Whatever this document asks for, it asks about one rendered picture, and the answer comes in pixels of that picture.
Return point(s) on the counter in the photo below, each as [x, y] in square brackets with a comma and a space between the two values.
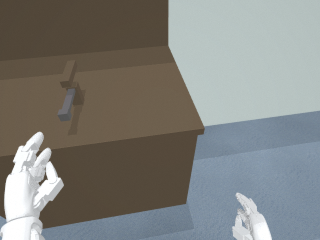
[129, 146]

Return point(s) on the left robot forearm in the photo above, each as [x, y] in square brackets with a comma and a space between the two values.
[22, 228]

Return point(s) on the left robot hand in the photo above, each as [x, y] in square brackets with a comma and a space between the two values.
[22, 184]

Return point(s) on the tap lever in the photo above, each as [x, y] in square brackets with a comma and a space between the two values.
[64, 114]

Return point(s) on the right robot hand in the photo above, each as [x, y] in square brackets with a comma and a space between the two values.
[257, 228]

